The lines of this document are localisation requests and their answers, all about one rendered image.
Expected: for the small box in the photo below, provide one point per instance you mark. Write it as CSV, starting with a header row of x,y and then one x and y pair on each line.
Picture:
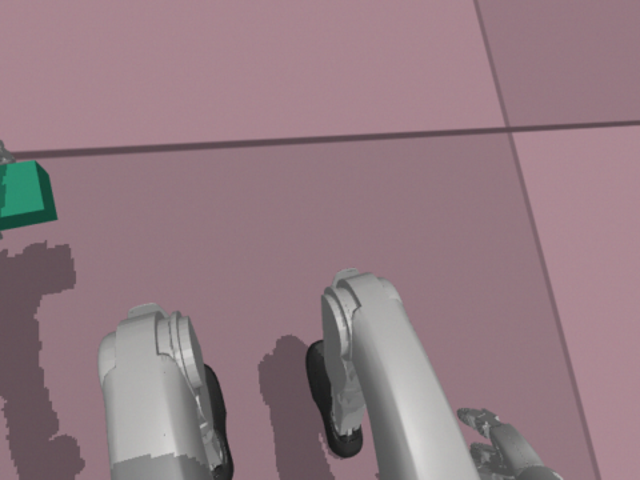
x,y
26,196

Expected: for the left robot hand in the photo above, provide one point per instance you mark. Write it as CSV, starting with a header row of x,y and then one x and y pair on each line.
x,y
5,158

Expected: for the right robot hand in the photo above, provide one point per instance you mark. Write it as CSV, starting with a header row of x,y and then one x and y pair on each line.
x,y
510,454

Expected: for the left robot foot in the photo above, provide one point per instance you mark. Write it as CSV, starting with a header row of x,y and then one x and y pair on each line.
x,y
226,469

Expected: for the right robot foot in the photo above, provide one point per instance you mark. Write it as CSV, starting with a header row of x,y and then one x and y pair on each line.
x,y
320,386

